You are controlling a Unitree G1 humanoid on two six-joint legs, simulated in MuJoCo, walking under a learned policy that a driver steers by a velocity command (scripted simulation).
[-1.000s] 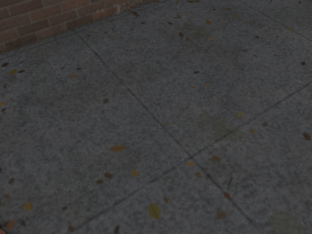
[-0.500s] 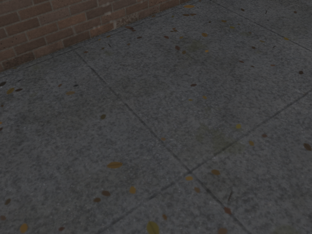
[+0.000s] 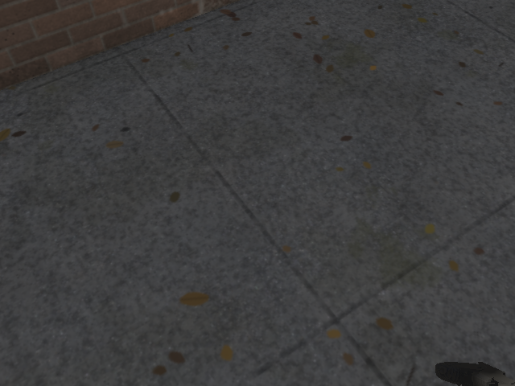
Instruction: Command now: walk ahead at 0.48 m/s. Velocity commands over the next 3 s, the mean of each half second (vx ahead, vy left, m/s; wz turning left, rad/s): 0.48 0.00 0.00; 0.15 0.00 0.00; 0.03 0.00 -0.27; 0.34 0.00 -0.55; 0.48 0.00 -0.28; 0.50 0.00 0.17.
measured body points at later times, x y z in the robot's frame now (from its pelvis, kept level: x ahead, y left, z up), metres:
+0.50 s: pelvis +0.30 -0.04 +0.01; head +0.33 -0.06 +0.45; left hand +0.50 +0.19 -0.09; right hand +0.25 -0.31 -0.14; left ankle +0.13 +0.10 -0.70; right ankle +0.42 -0.15 -0.72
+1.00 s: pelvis +0.43 -0.05 +0.02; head +0.44 -0.04 +0.47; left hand +0.51 +0.20 -0.12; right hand +0.51 -0.31 -0.11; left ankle +0.46 +0.08 -0.72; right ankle +0.42 -0.15 -0.72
